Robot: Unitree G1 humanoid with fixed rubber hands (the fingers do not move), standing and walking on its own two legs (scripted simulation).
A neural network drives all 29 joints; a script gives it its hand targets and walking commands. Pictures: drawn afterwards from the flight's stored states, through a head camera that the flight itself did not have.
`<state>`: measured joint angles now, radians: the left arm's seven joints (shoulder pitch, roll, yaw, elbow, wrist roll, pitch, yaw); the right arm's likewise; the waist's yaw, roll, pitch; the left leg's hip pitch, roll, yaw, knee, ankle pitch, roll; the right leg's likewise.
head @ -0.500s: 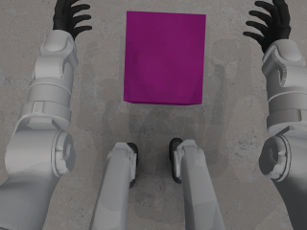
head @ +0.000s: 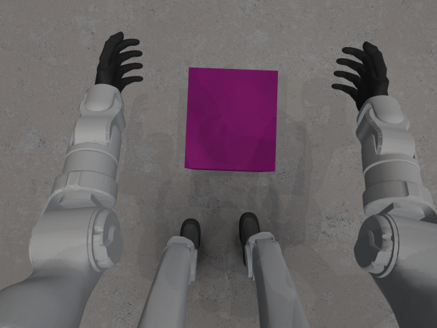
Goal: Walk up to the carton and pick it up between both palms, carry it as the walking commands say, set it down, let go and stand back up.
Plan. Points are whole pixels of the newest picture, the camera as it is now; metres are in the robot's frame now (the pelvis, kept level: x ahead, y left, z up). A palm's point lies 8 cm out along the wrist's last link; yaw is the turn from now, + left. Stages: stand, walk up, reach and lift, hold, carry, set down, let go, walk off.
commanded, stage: let go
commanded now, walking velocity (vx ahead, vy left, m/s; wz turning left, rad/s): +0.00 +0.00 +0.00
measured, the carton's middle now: (229, 128) +0.50 -0.04 -0.53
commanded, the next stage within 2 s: stand in 1.18 s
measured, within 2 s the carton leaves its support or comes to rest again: neither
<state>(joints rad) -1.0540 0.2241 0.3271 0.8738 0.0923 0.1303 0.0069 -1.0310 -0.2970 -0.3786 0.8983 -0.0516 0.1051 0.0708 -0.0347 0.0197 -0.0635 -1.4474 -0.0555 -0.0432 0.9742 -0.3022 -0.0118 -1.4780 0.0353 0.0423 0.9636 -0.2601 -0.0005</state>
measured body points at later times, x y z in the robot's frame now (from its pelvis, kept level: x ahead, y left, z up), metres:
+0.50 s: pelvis +0.05 +0.00 +0.07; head +0.21 -0.01 +0.50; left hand +0.35 +0.21 -0.02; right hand +0.33 -0.25 -0.02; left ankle +0.05 +0.12 -0.64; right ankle +0.07 -0.11 -0.64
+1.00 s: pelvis +0.07 +0.01 +0.10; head +0.09 +0.01 +0.55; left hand +0.25 +0.25 +0.03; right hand +0.25 -0.22 +0.03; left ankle +0.05 +0.12 -0.64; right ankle +0.07 -0.11 -0.64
